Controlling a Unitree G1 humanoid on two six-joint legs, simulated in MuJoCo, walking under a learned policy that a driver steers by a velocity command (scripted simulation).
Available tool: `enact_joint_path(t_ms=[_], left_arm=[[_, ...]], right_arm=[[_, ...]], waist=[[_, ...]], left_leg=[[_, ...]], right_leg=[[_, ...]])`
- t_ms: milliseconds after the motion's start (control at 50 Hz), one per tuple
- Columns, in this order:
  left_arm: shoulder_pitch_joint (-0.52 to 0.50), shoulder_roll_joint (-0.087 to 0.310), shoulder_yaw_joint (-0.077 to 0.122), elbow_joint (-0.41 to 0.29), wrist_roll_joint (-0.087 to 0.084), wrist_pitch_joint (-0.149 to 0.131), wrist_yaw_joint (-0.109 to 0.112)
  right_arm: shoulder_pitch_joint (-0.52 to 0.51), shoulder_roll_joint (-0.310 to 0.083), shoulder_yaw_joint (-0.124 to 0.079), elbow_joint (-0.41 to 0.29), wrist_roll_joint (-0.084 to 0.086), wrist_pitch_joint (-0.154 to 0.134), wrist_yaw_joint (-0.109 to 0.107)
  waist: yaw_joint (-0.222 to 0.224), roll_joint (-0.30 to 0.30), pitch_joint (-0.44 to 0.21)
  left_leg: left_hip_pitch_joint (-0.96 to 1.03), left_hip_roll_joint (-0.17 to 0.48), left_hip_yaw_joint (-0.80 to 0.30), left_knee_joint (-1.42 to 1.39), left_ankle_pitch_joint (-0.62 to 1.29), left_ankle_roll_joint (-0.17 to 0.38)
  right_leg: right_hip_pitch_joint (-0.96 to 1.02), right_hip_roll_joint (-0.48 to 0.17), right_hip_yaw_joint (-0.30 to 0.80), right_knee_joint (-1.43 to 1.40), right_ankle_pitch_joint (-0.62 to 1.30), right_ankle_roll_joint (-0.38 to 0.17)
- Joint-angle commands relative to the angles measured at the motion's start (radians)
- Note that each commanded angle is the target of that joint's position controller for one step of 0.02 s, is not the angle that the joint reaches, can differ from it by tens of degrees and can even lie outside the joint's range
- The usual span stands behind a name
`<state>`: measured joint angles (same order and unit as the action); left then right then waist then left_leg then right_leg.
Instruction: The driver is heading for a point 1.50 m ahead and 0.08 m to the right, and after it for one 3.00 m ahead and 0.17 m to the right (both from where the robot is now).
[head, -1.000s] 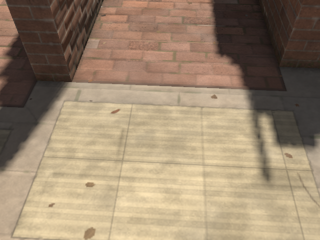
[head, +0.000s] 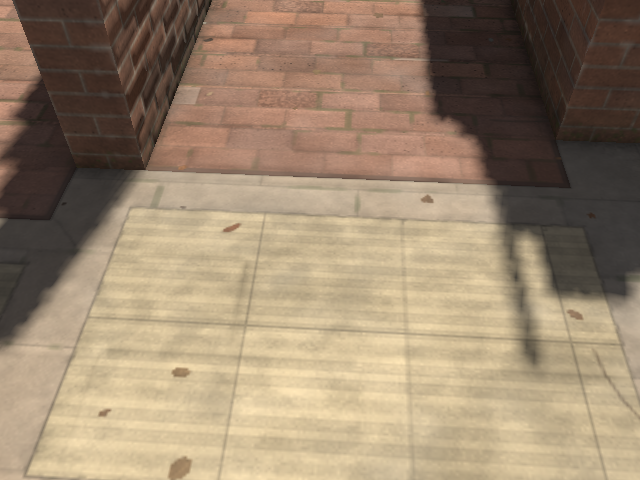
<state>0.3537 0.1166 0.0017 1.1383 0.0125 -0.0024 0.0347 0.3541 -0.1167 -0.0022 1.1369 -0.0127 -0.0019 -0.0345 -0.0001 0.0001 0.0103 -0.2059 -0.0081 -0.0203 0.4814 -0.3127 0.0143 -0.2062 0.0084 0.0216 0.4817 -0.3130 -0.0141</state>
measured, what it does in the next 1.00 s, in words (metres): walks ahead: left foot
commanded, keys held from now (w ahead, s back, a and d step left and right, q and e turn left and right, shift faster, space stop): w+shift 1.00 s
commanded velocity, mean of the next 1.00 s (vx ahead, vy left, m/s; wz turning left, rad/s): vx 0.81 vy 0.00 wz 0.00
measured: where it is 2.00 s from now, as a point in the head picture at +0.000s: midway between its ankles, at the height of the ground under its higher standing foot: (304, 168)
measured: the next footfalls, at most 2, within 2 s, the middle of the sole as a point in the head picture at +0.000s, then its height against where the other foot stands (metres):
left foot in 0.62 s outside the picture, level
right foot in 1.12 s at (336, 325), level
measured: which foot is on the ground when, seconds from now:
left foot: down 0.00-0.22, up 0.24-0.60, down 0.62-1.00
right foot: down 0.00-0.64, up 0.66-1.00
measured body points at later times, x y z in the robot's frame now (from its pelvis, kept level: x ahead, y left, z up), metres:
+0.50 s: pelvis +0.17 +0.00 +0.00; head +0.19 -0.01 +0.45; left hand +0.05 +0.22 -0.14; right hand +0.41 -0.22 -0.09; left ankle +0.32 +0.13 -0.69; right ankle +0.01 -0.11 -0.74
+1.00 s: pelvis +0.59 +0.07 -0.01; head +0.62 +0.07 +0.44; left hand +0.82 +0.27 -0.10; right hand +0.48 -0.16 -0.15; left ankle +0.42 +0.12 -0.74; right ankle +0.83 -0.06 -0.68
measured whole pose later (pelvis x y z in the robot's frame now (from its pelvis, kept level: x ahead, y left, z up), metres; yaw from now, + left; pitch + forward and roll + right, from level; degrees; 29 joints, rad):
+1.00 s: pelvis +0.59 +0.07 -0.01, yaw +0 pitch +2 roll +1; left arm -0.01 0.20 0.02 0.79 0.02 -0.07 -0.06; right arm 0.55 -0.18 -0.03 1.04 0.00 -0.13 0.02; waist -0.08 -0.02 0.03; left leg 0.20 -0.11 0.07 0.08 -0.31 0.09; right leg -0.77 -0.10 -0.09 0.68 0.13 -0.09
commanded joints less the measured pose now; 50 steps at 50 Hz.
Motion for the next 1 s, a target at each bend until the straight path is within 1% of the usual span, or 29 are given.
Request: enact_joint_path(t_ms=[20, 60, 120, 160, 200, 220, 240, 260, 280, 320, 360, 440, 520, 560, 580, 600, 620, 640, 660, 680, 700, 720, 760, 780, 820, 880, 920, 960, 1000], left_arm=[[0.065, 0.112, 0.029, -0.048, 0.009, 0.009, -0.01], [0.016, 0.075, 0.024, -0.089, 0.005, -0.009, -0.015], [-0.079, 0.076, 0.029, -0.159, 0.0, -0.039, -0.031], [-0.11, 0.061, 0.025, -0.2, 0.007, -0.059, -0.04], [0.019, 0.062, 0.03, -0.176, 0.008, -0.078, -0.044], [0.184, 0.081, 0.04, -0.124, 0.005, -0.089, -0.042], [0.347, 0.187, 0.072, -0.076, 0.009, -0.099, -0.033], [0.378, 0.224, 0.088, -0.065, 0.008, -0.099, -0.033], [0.302, 0.185, 0.08, -0.093, 0.015, -0.099, -0.03], [0.193, 0.191, 0.081, -0.142, 0.021, -0.107, -0.029], [0.164, 0.164, 0.073, -0.152, 0.012, -0.121, -0.029], [0.186, 0.144, 0.065, -0.143, 0.001, -0.137, -0.032], [0.183, 0.195, 0.072, -0.137, -0.001, -0.146, -0.035], [0.18, 0.224, 0.074, -0.128, -0.002, -0.144, -0.039], [0.19, 0.245, 0.078, -0.12, 0.002, -0.139, -0.036], [0.183, 0.27, 0.084, -0.115, 0.007, -0.129, -0.029], [0.157, 0.287, 0.087, -0.12, 0.011, -0.12, -0.023], [0.159, 0.216, 0.072, -0.142, 0.021, -0.115, -0.026], [0.226, 0.083, 0.048, -0.186, -0.032, -0.136, -0.045], [0.151, 0.171, 0.065, -0.202, -0.033, -0.143, -0.044], [0.051, 0.199, 0.072, -0.223, -0.026, -0.14, -0.045], [0.02, 0.18, 0.066, -0.226, -0.012, -0.139, -0.05], [0.036, 0.12, 0.054, -0.232, 0.027, -0.11, -0.07], [0.02, 0.106, 0.05, -0.241, 0.032, -0.095, -0.079], [-0.071, 0.108, 0.046, -0.28, 0.033, -0.074, -0.088], [-0.269, 0.129, 0.037, -0.354, 0.03, -0.072, -0.092], [-0.368, 0.117, 0.025, -0.388, 0.021, -0.079, -0.1], [-0.438, 0.107, 0.014, -0.41, 0.009, -0.082, -0.105], [-0.463, 0.131, 0.015, -0.42, 0.003, -0.083, -0.097]], right_arm=[[0.069, -0.113, -0.029, -0.046, -0.009, 0.009, 0.01], [0.035, -0.083, -0.027, -0.081, -0.004, -0.008, 0.014], [0.045, -0.145, -0.052, -0.109, 0.005, -0.033, 0.023], [0.014, -0.195, -0.076, -0.124, 0.012, -0.041, 0.025], [-0.094, -0.189, -0.082, -0.165, 0.019, -0.043, 0.03], [-0.201, -0.174, -0.08, -0.209, 0.017, -0.048, 0.03], [-0.315, -0.095, -0.062, -0.281, 0.024, -0.061, 0.036], [-0.351, -0.098, -0.057, -0.32, -0.008, -0.077, 0.044], [-0.355, -0.126, -0.064, -0.314, -0.032, -0.086, 0.054], [-0.304, -0.123, -0.069, -0.3, -0.03, -0.099, 0.083], [-0.301, -0.117, -0.07, -0.302, -0.032, -0.087, 0.1], [-0.455, -0.113, -0.058, -0.375, -0.029, -0.065, 0.108], [-0.552, -0.121, -0.047, -0.433, -0.017, -0.057, 0.109], [-0.506, -0.147, -0.054, -0.432, -0.017, -0.055, 0.092], [-0.421, -0.174, -0.065, -0.415, -0.019, -0.056, 0.078], [-0.239, -0.21, -0.081, -0.368, -0.018, -0.058, 0.063], [-0.024, -0.253, -0.104, -0.299, -0.02, -0.061, 0.048], [0.139, -0.345, -0.128, -0.264, -0.042, -0.07, 0.036], [0.144, -0.392, -0.133, -0.25, -0.05, -0.077, 0.054], [0.037, -0.348, -0.128, -0.255, -0.035, -0.075, 0.068], [-0.045, -0.272, -0.109, -0.259, -0.031, -0.084, 0.068], [-0.068, -0.222, -0.098, -0.249, -0.027, -0.095, 0.07], [-0.079, -0.167, -0.075, -0.218, -0.021, -0.109, 0.063], [-0.061, -0.15, -0.068, -0.205, -0.013, -0.116, 0.059], [-0.014, -0.156, -0.063, -0.187, 0.0, -0.128, 0.054], [0.069, -0.163, -0.056, -0.181, 0.005, -0.136, 0.058], [0.106, -0.155, -0.047, -0.178, 0.013, -0.144, 0.058], [0.166, -0.185, -0.046, -0.161, 0.024, -0.153, 0.047], [0.182, -0.218, -0.046, -0.151, 0.019, -0.152, 0.038]], waist=[[-0.001, 0.003, 0.167], [-0.006, 0.011, 0.154], [-0.034, 0.091, 0.084], [-0.019, 0.185, 0.1], [0.068, 0.128, 0.105], [0.149, 0.049, 0.107], [0.212, -0.242, 0.107], [0.2, -0.302, 0.155], [0.155, -0.139, 0.154], [0.085, -0.063, 0.081], [0.056, -0.069, 0.075], [0.057, -0.082, 0.138], [0.056, -0.107, 0.158], [0.02, -0.129, 0.111], [-0.021, -0.149, 0.044], [-0.105, -0.157, -0.054], [-0.205, -0.128, -0.161], [-0.245, -0.005, -0.277], [-0.128, 0.308, -0.402], [-0.102, 0.219, -0.272], [-0.073, 0.091, -0.127], [-0.046, -0.003, -0.063], [0.033, 0.026, -0.021], [0.046, 0.04, 0.01], [0.049, 0.036, 0.086], [0.005, 0.014, 0.158], [-0.015, 0.006, 0.176], [-0.035, 0.012, 0.173], [-0.028, 0.032, 0.157]], left_leg=[[-0.155, 0.048, -0.114, -0.094, -0.537, 0.083], [-0.14, 0.07, -0.14, -0.093, -0.371, 0.085], [-0.028, 0.129, -0.256, -0.216, -0.385, 0.132], [-0.052, 0.248, -0.387, -0.316, -0.448, 0.183], [-0.262, 0.204, -0.304, -0.255, -0.431, 0.163], [-0.444, 0.13, -0.201, -0.109, -0.372, 0.131], [-0.674, -0.007, -0.001, 0.223, -0.212, 0.065], [-0.811, 0.005, 0.043, 0.41, -0.1, 0.072], [-0.82, 0.057, -0.008, 0.504, -0.01, 0.084], [-0.764, 0.086, -0.015, 0.562, 0.074, 0.084], [-0.728, 0.095, 0.013, 0.568, 0.118, 0.062], [-0.675, 0.086, 0.074, 0.418, 0.215, 0.034], [-0.456, 0.058, 0.138, 0.198, 0.266, 0.071], [-0.319, 0.004, 0.174, 0.15, 0.202, 0.116], [-0.208, -0.037, 0.189, 0.154, 0.158, 0.134], [-0.013, -0.074, 0.192, 0.147, 0.118, 0.15], [0.251, -0.06, 0.169, 0.113, 0.102, 0.161], [0.513, 0.158, -0.092, 0.101, -0.229, 0.171], [0.639, 0.39, -0.709, -0.185, -0.666, 0.213], [0.523, 0.368, -0.796, -0.313, -0.654, 0.207], [0.379, 0.346, -0.602, -0.27, -0.463, 0.206], [0.227, 0.306, -0.472, -0.277, -0.288, 0.201], [0.045, 0.235, -0.315, -0.312, -0.195, 0.173], [0.001, 0.215, -0.279, -0.34, -0.178, 0.171], [-0.025, 0.193, -0.209, -0.392, -0.103, 0.175], [-0.023, 0.137, -0.087, -0.447, 0.124, 0.175], [-0.04, 0.102, -0.015, -0.464, 0.328, 0.155], [0.021, 0.127, 0.009, -0.512, 0.56, 0.138], [0.181, 0.15, 0.043, -0.49, 0.798, 0.126]], right_leg=[[-0.162, -0.044, 0.107, -0.087, -0.531, -0.081], [-0.169, -0.056, 0.114, -0.065, -0.347, -0.075], [-0.22, 0.001, 0.033, 0.02, -0.179, -0.054], [-0.211, 0.012, -0.067, 0.132, -0.028, -0.053], [0.034, 0.008, -0.061, 0.019, -0.075, -0.085], [0.246, -0.021, 0.008, -0.076, -0.128, -0.111], [0.408, -0.215, 0.375, -0.278, -0.415, -0.181], [0.428, -0.381, 0.634, -0.356, -0.465, -0.235], [0.385, -0.374, 0.609, -0.341, -0.426, -0.232], [0.352, -0.328, 0.499, -0.368, -0.335, -0.207], [0.308, -0.269, 0.373, -0.412, -0.219, -0.191], [0.219, -0.202, 0.193, -0.469, 0.025, -0.182], [0.19, -0.229, 0.084, -0.526, 0.331, -0.172], [0.246, -0.234, 0.013, -0.395, 0.774, -0.152], [0.275, -0.242, -0.009, -0.25, 1.036, -0.141], [0.251, -0.244, -0.03, -0.034, 1.173, -0.127], [0.13, -0.207, -0.051, 0.237, 1.082, -0.112], [-0.128, -0.128, -0.046, 0.624, 0.606, -0.115], [-0.421, 0.045, 0.057, 0.943, -0.111, -0.099], [-0.537, 0.001, 0.112, 1.01, -0.023, -0.134], [-0.567, -0.062, 0.072, 0.998, 0.078, -0.134], [-0.517, -0.1, 0.063, 0.935, 0.121, -0.131], [-0.424, -0.141, 0.066, 0.848, 0.127, -0.112], [-0.425, -0.155, 0.06, 0.822, 0.126, -0.1], [-0.519, -0.173, 0.027, 0.775, 0.169, -0.074], [-0.59, -0.166, -0.05, 0.557, 0.314, -0.055], [-0.489, -0.128, -0.105, 0.342, 0.424, -0.055], [-0.389, -0.087, -0.153, 0.196, 0.5, -0.077], [-0.359, -0.05, -0.163, 0.097, 0.508, -0.102]])
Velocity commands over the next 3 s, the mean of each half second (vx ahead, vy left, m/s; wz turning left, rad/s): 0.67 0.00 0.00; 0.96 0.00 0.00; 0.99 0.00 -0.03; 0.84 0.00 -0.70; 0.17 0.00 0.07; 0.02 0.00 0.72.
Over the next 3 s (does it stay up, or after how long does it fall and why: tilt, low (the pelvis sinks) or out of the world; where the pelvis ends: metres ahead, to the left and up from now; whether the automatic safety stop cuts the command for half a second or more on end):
stays up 1.74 0.06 0.00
